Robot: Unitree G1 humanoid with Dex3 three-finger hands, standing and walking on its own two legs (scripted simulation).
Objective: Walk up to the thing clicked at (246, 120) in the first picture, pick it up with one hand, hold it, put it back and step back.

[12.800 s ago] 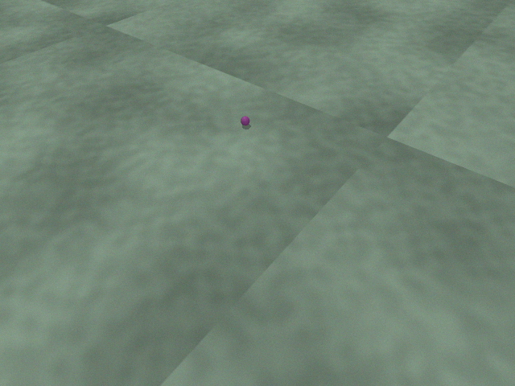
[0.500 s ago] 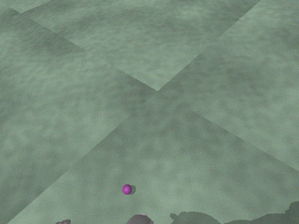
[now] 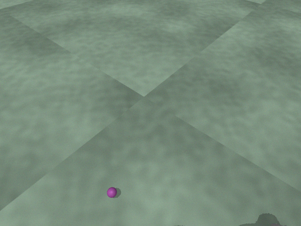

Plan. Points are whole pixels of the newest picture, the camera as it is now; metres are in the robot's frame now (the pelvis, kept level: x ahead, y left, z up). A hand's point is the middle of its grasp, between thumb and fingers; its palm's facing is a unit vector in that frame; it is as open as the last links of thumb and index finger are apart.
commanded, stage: walk up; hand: left
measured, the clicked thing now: (111, 192) +0.45 +0.27 -0.72
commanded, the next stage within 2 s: none
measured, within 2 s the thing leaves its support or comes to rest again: neither
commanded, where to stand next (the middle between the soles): +0.09 +0.01 m, yaw +4 degrees
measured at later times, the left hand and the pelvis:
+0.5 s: hand out of the picture +0.08 +0.28 -0.14, palm faces +0.07 -0.91 -0.41, open 7.4 cm; pelvis +0.01 +0.00 +0.00, yaw +4 degrees
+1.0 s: hand out of the picture +0.00 +0.28 -0.15, palm faces +0.05 -0.93 -0.37, open 7.4 cm; pelvis -0.05 +0.01 +0.00, yaw +4 degrees
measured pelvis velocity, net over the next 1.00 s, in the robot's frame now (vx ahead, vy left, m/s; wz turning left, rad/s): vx -0.05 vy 0.01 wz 0.07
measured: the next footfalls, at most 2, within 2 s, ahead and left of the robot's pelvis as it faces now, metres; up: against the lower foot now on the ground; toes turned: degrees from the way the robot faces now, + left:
right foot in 0.02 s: +0.01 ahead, -0.13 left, +0.00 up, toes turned +4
left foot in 0.38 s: +0.13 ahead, +0.13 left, +0.00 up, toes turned +3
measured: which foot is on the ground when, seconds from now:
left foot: down 0.00-0.04, up 0.06-0.36, down 0.38-0.62, up 0.64-0.82, down 0.84-1.00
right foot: up 0.00-0.00, down 0.02-1.00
